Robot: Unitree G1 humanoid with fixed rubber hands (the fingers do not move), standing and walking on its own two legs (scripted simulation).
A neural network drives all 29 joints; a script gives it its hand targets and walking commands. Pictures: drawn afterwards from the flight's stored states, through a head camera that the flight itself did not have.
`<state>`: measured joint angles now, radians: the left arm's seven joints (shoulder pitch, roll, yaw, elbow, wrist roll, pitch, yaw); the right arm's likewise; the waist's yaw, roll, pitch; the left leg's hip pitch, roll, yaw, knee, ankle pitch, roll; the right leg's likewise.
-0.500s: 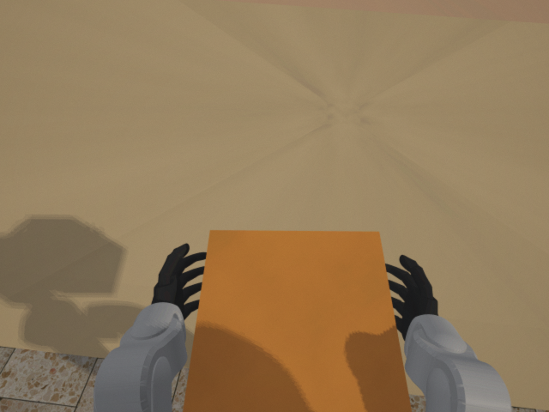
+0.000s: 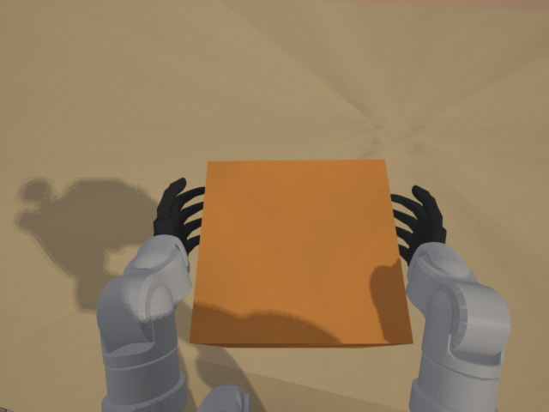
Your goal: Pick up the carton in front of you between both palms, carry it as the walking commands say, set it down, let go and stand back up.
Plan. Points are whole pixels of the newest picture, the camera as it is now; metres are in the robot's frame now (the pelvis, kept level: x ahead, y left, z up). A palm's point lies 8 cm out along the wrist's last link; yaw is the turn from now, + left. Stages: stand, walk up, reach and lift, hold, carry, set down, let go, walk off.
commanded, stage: carry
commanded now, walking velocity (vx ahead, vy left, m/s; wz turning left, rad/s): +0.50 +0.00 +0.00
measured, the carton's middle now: (294, 268) +0.30 +0.01 +0.05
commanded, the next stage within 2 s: none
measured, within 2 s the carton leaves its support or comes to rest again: neither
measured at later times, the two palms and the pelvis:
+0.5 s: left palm (222, 75) +0.71 +0.17 +0.11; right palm (376, 82) +0.67 -0.14 +0.12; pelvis +0.33 +0.04 +0.01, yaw -2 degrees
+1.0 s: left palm out of the picture +1.02 +0.18 +0.18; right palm out of the picture +1.03 -0.13 +0.17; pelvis +0.67 +0.02 +0.03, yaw -1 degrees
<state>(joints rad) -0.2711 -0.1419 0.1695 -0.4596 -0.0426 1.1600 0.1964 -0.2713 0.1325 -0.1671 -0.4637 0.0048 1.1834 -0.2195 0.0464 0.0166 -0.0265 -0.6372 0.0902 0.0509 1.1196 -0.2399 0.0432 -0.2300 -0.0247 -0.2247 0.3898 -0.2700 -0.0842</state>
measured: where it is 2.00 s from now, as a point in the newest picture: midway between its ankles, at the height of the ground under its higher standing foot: (296, 166)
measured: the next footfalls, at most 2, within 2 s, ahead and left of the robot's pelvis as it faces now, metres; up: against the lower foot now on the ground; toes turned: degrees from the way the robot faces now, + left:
left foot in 0.22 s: +0.35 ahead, +0.11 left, +0.02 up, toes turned +5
right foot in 0.64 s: +0.62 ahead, -0.07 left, +0.04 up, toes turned -6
